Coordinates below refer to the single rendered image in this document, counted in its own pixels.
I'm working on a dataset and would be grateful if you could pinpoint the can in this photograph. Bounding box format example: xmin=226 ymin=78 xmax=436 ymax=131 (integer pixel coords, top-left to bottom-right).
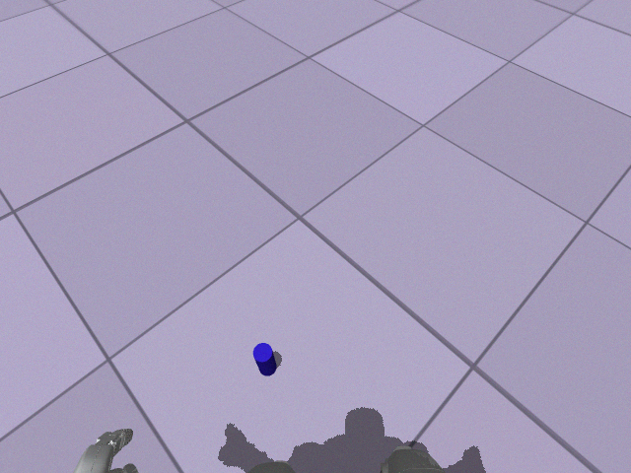
xmin=253 ymin=343 xmax=277 ymax=376

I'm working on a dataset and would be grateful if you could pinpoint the left robot hand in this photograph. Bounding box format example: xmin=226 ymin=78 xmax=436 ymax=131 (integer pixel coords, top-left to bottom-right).
xmin=73 ymin=429 xmax=139 ymax=473

